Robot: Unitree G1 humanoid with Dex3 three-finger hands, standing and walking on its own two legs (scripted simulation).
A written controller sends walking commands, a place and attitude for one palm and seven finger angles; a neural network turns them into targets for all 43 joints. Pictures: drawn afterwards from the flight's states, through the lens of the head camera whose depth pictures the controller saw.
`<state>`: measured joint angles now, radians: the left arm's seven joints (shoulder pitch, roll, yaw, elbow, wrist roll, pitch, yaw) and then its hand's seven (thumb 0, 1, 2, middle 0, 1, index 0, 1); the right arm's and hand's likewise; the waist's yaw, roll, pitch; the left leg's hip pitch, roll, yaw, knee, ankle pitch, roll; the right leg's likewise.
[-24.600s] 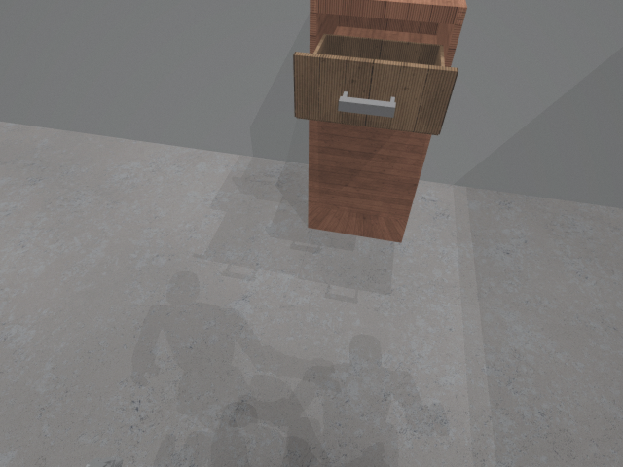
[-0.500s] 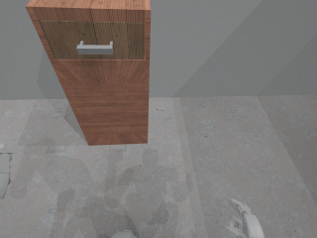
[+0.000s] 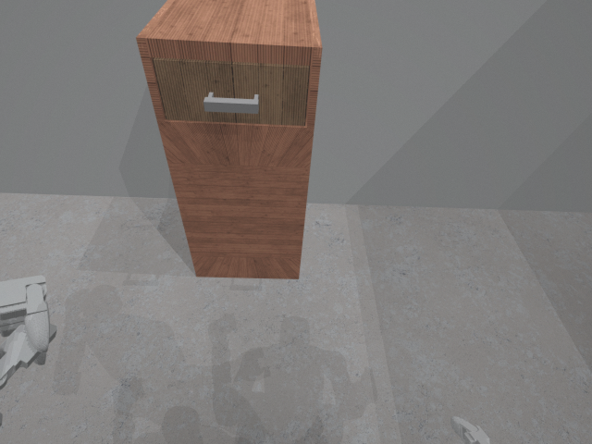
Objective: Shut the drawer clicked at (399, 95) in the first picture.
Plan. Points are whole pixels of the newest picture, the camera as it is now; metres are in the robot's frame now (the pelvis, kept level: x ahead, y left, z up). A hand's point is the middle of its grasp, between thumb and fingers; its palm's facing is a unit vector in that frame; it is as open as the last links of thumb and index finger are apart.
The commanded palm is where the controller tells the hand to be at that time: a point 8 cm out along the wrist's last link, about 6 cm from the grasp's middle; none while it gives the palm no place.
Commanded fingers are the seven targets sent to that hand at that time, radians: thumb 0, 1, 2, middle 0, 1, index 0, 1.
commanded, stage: stop stepping back and stand still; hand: left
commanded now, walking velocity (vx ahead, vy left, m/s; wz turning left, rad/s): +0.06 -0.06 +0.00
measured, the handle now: (232, 101) +0.86 +0.22 +0.04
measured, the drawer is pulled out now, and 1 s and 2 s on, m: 0.00 0.00 0.00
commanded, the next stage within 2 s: let the arm hang, fingers relaxed in 0.72 s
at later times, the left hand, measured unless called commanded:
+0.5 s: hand (47, 326) +0.19 +0.27 +0.14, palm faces +0.35 -0.82 -0.45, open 3.2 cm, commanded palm +0.14 +0.31 +0.17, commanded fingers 0.00 0.90 0.90 -1.40 -1.60 -1.40 -1.60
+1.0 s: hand (117, 427) +0.16 +0.26 -0.09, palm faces +0.03 -0.93 -0.38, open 3.0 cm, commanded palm none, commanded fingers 0.00 0.90 0.90 -1.00 -1.17 -1.00 -1.17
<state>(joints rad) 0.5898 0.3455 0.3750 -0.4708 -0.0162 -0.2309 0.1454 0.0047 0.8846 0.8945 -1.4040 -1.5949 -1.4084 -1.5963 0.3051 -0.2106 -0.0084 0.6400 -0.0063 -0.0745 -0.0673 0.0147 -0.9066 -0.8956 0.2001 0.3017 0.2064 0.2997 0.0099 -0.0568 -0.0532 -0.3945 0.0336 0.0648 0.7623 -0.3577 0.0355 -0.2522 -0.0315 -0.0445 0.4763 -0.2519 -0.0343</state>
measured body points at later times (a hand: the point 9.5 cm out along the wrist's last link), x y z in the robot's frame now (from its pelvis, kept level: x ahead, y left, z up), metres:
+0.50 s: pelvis +0.01 +0.03 -0.01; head +0.03 +0.05 +0.44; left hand +0.17 +0.31 +0.16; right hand +0.17 -0.21 -0.09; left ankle +0.03 +0.13 -0.75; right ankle +0.05 -0.07 -0.74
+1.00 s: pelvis +0.01 +0.03 -0.01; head +0.02 +0.01 +0.44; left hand +0.16 +0.31 -0.07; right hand +0.16 -0.22 -0.13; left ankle +0.03 +0.13 -0.74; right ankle +0.02 -0.08 -0.74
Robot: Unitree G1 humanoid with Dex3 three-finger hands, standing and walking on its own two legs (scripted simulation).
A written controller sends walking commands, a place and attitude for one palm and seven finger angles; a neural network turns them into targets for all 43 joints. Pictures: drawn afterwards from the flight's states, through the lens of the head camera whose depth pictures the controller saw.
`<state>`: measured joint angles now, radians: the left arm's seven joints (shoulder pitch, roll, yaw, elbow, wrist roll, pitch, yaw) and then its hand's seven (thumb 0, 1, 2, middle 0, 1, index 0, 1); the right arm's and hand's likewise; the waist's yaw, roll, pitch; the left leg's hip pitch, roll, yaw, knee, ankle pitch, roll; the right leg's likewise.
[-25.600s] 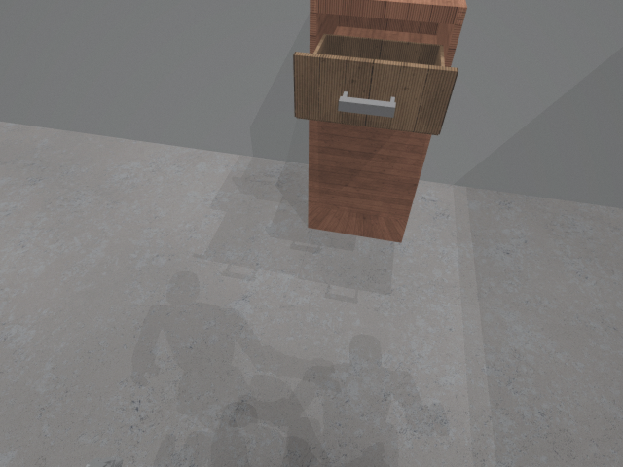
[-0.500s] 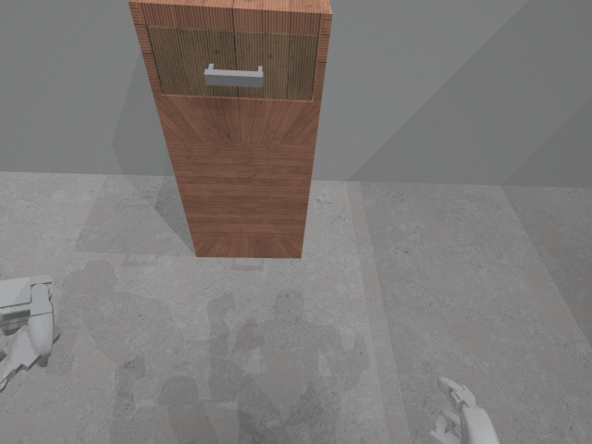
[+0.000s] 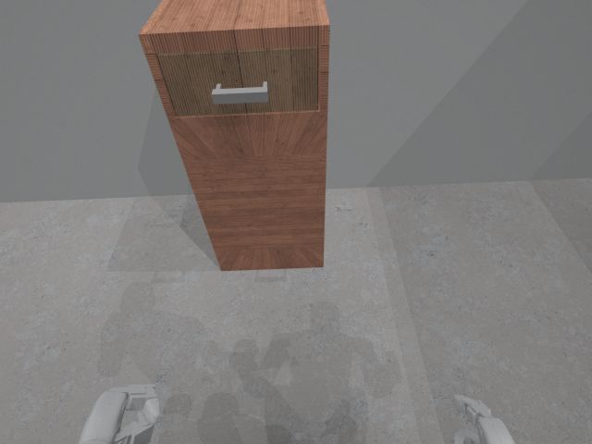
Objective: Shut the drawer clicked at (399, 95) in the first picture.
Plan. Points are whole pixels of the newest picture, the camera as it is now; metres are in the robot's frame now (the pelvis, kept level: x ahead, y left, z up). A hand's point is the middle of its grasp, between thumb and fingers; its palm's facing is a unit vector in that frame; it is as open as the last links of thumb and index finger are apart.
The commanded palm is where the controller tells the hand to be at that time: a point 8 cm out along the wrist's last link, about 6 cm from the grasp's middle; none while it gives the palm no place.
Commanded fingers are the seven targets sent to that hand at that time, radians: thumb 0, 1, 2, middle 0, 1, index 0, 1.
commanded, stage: let the arm hang, fingers relaxed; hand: left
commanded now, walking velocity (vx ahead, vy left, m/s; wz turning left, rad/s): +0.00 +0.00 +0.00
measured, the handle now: (241, 90) +0.86 +0.17 +0.05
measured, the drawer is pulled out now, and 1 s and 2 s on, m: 0.00 0.00 0.00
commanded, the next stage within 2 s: look to check the result in 0.92 s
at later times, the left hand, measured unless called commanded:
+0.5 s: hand out of the picture -0.03 +0.20 -0.16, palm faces +0.01 -0.97 -0.25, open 6.4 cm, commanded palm none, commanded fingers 0.00 0.90 0.90 -0.20 -0.30 -0.20 -0.30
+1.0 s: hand out of the picture +0.02 +0.17 -0.16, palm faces +0.01 -0.98 -0.19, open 7.4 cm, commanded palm none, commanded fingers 0.00 0.90 0.90 -0.20 -0.30 -0.20 -0.30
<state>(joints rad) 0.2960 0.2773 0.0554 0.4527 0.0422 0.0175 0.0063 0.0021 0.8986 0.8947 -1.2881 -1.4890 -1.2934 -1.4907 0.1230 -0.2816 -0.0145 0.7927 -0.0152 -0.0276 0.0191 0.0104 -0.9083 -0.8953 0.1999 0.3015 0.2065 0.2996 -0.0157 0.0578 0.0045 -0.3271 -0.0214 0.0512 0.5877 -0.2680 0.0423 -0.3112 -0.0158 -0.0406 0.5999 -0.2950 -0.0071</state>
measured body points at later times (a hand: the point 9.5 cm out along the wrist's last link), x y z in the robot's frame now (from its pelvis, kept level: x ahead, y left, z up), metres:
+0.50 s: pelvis -0.01 +0.00 +0.01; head +0.01 -0.01 +0.46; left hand -0.02 +0.25 -0.14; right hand -0.02 -0.22 -0.15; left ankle +0.03 +0.09 -0.73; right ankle +0.01 -0.11 -0.73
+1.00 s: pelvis +0.01 +0.00 +0.02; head +0.02 +0.00 +0.46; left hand +0.02 +0.23 -0.14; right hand +0.00 -0.22 -0.15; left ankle +0.03 +0.09 -0.73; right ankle +0.01 -0.11 -0.73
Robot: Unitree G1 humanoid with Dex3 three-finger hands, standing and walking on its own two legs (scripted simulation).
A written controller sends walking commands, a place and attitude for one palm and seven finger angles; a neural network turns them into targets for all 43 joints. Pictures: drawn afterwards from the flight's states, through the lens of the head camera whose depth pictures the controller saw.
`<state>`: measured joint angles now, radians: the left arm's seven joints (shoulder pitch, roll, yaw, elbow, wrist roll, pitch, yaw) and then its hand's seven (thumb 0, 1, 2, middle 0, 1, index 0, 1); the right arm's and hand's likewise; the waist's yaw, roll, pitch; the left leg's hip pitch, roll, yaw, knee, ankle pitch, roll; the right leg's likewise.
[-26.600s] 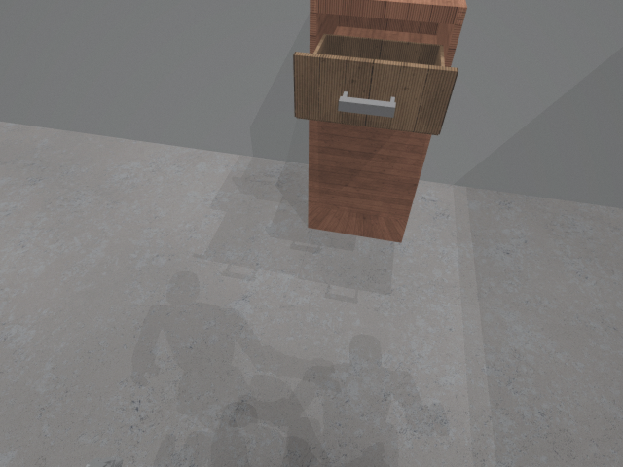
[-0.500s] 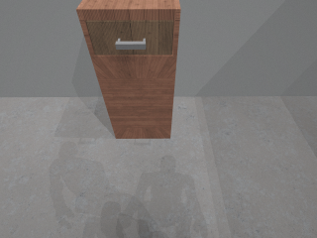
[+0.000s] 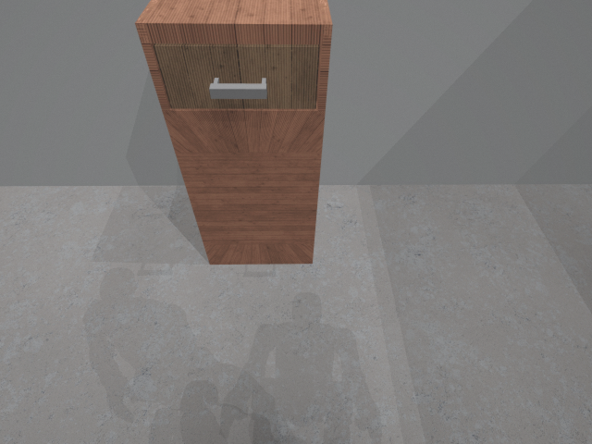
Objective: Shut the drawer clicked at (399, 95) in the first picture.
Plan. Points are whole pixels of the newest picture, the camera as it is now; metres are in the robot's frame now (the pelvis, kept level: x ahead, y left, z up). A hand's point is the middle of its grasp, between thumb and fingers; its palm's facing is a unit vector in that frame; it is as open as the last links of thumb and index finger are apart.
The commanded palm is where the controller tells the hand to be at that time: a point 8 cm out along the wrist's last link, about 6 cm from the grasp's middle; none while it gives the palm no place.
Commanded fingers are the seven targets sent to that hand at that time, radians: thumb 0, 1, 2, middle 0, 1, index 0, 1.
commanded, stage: look to check the result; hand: left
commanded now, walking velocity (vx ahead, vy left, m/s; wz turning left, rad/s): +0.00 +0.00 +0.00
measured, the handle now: (239, 86) +0.86 +0.18 +0.03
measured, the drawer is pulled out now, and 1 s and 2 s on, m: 0.00 0.00 0.00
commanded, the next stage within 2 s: stand and wait in 0.52 s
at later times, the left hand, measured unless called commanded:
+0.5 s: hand out of the picture +0.06 +0.20 -0.17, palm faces +0.00 -0.97 -0.26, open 7.4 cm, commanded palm none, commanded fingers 0.00 0.90 0.90 -0.20 -0.30 -0.20 -0.30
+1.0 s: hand out of the picture +0.09 +0.22 -0.16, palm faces -0.02 -0.95 -0.31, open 7.4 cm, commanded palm none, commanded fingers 0.00 0.90 0.90 -0.20 -0.30 -0.20 -0.30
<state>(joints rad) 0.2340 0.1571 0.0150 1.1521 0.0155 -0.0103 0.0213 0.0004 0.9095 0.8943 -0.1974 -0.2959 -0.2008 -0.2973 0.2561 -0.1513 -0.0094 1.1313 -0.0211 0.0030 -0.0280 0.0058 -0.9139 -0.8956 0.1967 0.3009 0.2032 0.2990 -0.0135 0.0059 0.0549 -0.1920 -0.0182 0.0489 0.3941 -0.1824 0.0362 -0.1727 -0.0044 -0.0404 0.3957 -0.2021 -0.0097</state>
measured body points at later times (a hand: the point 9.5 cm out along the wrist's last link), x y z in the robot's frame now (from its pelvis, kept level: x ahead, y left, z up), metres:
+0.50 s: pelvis +0.01 -0.01 +0.00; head +0.02 -0.01 +0.45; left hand +0.06 +0.25 -0.15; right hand +0.05 -0.27 -0.15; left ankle +0.02 +0.09 -0.74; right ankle +0.01 -0.11 -0.74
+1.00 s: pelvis +0.02 -0.01 +0.01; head +0.03 -0.01 +0.45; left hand +0.09 +0.27 -0.13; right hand +0.08 -0.30 -0.14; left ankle +0.02 +0.09 -0.74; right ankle +0.01 -0.11 -0.74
